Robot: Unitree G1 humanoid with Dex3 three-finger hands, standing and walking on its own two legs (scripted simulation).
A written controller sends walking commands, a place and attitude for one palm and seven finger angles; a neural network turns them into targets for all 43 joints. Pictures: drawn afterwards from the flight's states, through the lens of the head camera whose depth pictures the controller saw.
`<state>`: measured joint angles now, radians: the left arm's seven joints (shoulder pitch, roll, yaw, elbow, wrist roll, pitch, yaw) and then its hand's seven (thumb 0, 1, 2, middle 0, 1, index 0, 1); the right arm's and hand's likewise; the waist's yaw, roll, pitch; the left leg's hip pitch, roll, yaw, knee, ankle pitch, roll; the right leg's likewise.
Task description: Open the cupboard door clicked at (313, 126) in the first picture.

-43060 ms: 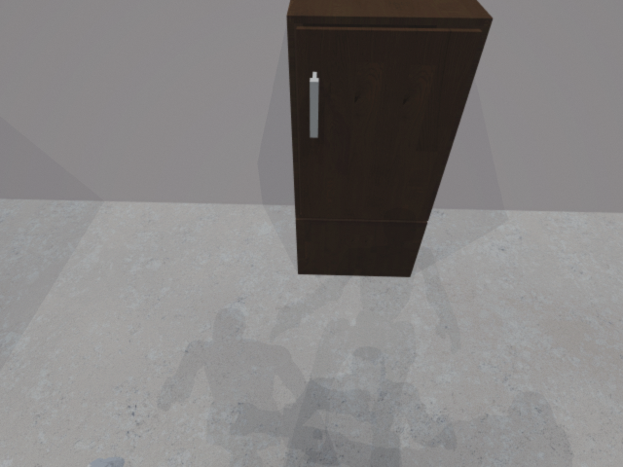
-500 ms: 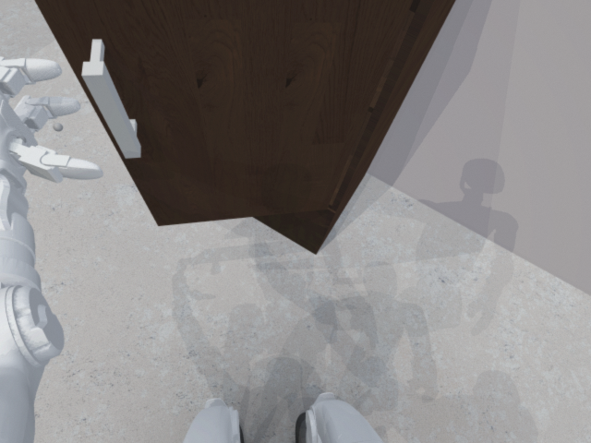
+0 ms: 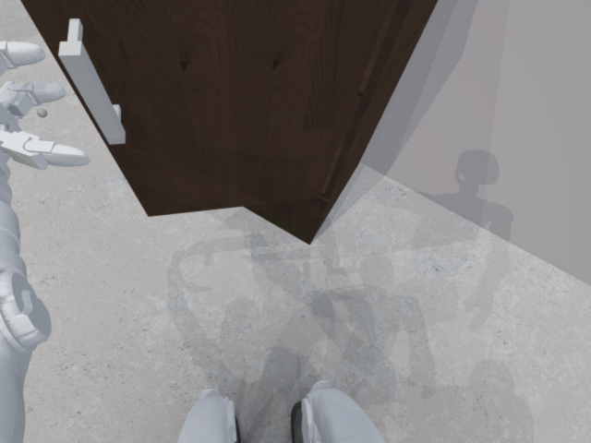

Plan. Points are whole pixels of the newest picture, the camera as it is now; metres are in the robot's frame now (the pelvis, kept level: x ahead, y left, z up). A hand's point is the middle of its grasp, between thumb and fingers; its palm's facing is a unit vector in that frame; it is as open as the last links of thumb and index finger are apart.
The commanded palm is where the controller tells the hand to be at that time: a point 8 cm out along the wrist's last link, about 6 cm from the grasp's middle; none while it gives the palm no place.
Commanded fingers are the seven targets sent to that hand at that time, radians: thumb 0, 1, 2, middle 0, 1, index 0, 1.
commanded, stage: slide the fingers in behind the handle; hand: left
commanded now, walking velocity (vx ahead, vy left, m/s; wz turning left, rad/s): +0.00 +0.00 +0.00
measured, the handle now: (98, 87) +0.56 +0.21 +0.07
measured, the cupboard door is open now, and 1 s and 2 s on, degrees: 40 40 40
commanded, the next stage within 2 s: close the thumb around the handle in 1.48 s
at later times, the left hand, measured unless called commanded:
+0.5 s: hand (65, 115) +0.51 +0.23 +0.08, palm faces +0.07 -1.00 +0.00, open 14.0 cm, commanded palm +0.49 +0.27 +0.08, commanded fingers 0.00 -0.50 0.30 -0.30 -1.20 -0.30 -1.20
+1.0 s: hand (101, 112) +0.51 +0.19 +0.08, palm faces +0.07 -1.00 +0.00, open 14.0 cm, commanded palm +0.49 +0.23 +0.08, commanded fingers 0.00 -0.50 0.30 -0.30 -1.20 -0.30 -1.20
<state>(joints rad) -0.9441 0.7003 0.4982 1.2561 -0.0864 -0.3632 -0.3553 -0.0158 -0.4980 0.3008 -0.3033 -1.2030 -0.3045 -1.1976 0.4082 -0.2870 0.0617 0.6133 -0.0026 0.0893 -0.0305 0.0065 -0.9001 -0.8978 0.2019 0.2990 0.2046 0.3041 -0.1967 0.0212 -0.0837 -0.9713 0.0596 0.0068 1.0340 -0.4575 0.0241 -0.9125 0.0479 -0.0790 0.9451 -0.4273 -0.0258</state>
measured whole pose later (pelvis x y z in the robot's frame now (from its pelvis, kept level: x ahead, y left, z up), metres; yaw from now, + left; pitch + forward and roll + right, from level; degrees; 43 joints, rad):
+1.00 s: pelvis +0.00 +0.00 +0.00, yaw +0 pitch +21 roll -3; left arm -0.92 0.48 0.40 1.20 -0.08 -0.42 -0.17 -0.02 -0.50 0.30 -0.30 -1.20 -0.30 -1.20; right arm 0.40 -0.26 0.04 0.64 -0.02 0.08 0.01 0.01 -0.90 -0.90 0.20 0.30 0.20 0.30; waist -0.18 0.03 -0.11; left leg -0.94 0.04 0.02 1.03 -0.46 0.03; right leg -0.89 0.03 -0.07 0.96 -0.44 -0.02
